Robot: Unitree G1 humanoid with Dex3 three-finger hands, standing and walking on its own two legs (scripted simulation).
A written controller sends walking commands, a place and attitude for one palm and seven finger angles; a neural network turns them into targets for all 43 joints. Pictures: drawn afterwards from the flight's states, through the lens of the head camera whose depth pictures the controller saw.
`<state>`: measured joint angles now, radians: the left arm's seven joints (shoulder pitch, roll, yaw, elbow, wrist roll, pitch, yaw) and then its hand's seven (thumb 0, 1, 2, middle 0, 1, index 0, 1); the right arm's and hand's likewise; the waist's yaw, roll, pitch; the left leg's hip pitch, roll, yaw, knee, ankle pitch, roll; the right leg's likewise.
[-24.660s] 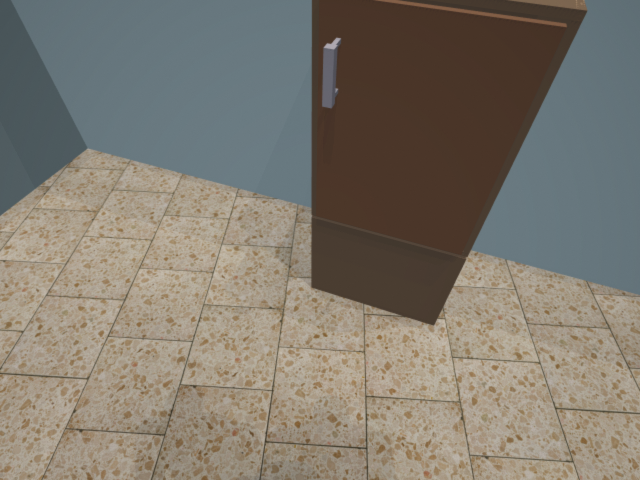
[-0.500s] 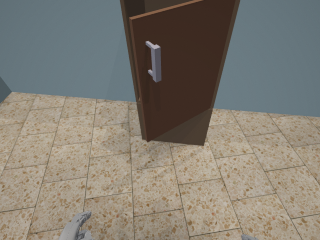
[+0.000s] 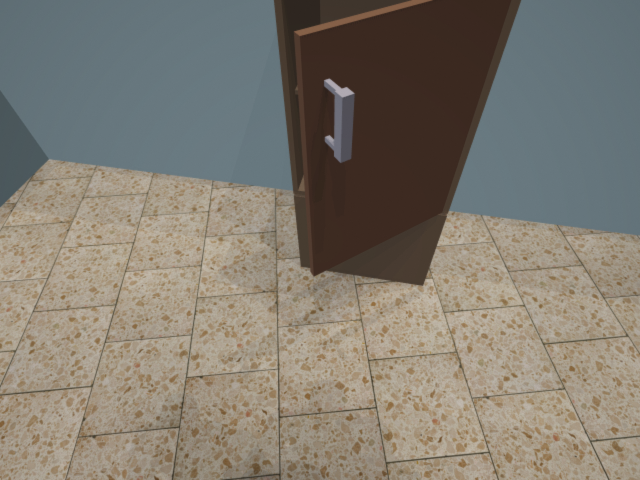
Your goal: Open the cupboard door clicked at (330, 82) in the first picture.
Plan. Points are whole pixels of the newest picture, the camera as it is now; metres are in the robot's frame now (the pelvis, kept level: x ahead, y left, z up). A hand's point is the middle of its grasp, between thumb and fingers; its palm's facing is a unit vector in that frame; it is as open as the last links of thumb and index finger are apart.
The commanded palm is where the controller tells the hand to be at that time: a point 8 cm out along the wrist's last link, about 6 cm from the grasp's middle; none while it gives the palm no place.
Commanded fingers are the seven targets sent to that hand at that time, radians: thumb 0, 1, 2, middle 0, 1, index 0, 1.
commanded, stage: let the arm hang, fingers relaxed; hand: left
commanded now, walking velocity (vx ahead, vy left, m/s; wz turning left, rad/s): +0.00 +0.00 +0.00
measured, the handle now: (336, 121) +0.62 +0.02 +0.11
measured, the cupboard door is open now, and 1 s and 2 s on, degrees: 42 42 42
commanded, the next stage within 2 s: look to check the result in 0.38 s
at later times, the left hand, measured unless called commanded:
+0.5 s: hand out of the picture +0.09 +0.24 -0.15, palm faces -0.02 -0.95 -0.33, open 7.4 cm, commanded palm none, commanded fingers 0.00 0.90 0.90 -0.20 -0.30 -0.20 -0.30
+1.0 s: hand out of the picture +0.10 +0.24 -0.15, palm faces -0.04 -0.94 -0.33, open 7.4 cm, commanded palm none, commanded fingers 0.00 0.90 0.90 -0.20 -0.30 -0.20 -0.30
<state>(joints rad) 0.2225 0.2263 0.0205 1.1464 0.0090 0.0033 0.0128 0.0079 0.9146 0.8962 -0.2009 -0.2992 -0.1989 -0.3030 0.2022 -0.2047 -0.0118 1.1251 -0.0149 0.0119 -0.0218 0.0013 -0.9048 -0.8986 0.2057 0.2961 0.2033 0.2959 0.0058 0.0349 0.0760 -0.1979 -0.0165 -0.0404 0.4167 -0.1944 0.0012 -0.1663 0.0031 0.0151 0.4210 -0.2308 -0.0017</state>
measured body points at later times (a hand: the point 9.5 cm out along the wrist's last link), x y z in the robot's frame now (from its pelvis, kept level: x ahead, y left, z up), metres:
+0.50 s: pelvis +0.01 +0.00 +0.00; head +0.03 -0.01 +0.45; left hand +0.09 +0.29 -0.13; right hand +0.07 -0.28 -0.14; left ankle +0.02 +0.12 -0.74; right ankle +0.00 -0.12 -0.74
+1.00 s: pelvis +0.02 +0.00 +0.01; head +0.05 -0.01 +0.45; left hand +0.10 +0.29 -0.13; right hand +0.10 -0.29 -0.14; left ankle +0.02 +0.12 -0.74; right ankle +0.00 -0.12 -0.74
